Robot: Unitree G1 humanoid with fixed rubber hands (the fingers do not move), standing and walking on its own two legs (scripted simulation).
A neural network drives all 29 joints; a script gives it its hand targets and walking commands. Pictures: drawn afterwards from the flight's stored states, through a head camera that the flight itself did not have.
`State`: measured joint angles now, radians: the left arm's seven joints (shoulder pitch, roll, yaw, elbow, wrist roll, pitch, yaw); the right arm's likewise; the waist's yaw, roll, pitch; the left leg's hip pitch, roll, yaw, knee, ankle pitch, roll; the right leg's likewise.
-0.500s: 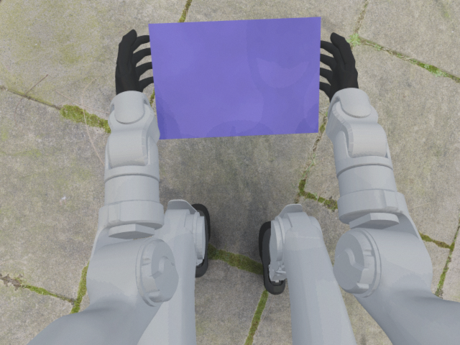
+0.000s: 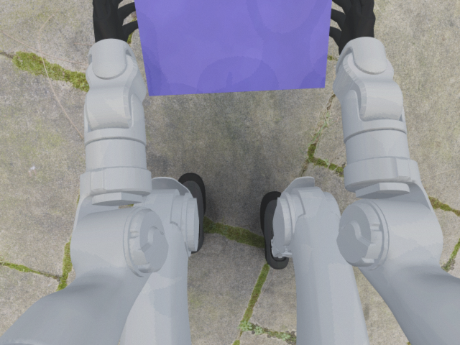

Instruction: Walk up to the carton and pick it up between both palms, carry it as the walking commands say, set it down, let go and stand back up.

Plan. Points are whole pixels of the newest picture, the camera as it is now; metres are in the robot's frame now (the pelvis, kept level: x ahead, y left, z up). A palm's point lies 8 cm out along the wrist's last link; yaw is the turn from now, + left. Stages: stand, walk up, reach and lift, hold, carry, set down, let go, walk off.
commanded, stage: set down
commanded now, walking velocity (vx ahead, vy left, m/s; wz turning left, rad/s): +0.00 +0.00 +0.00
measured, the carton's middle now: (232, 31) +0.54 +0.03 -0.23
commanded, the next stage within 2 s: none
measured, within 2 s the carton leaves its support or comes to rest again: neither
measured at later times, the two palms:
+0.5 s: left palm (118, 8) +0.56 +0.20 -0.20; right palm (329, 37) +0.54 -0.13 -0.22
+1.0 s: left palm (119, 21) +0.55 +0.20 -0.23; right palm (322, 37) +0.55 -0.12 -0.24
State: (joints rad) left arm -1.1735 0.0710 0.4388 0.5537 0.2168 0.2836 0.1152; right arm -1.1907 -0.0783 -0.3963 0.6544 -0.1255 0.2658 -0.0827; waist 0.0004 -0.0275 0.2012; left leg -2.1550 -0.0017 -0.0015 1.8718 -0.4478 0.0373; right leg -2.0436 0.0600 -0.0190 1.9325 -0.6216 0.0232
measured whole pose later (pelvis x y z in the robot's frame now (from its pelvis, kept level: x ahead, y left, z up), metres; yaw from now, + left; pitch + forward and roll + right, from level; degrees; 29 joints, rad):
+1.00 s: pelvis -0.01 -0.01 -0.06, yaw +1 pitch +32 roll -2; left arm -1.55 0.34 0.31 0.94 0.08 0.26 0.04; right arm -1.46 -0.20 -0.34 0.85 -0.03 0.26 -0.07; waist 0.02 -0.02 0.52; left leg -2.19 0.00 0.00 2.11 -0.48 0.04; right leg -2.07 0.07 -0.03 2.19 -0.69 0.01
